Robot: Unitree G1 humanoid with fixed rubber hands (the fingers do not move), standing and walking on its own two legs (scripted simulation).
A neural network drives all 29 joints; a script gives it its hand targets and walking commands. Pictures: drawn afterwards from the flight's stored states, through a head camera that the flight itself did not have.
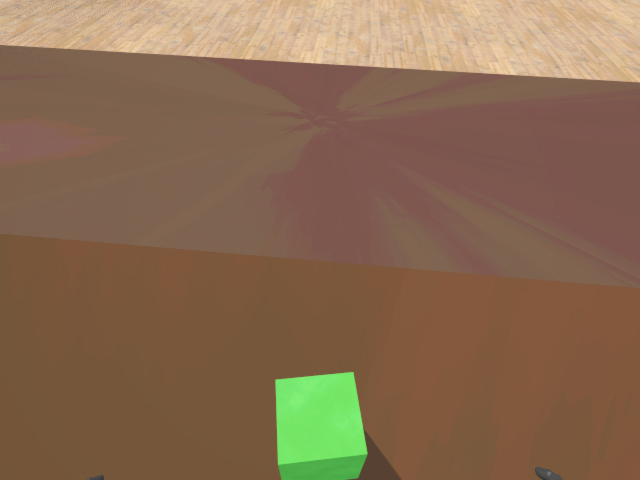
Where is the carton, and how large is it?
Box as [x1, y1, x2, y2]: [275, 372, 367, 479]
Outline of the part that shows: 352,372 275,380 278,466 282,479 347,479 355,478 358,476 367,453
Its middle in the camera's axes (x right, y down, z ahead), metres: -0.01 +0.53 +1.05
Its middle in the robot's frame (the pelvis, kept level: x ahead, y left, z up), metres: +0.39 +0.00 -0.66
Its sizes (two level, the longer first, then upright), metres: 0.210 0.200 0.250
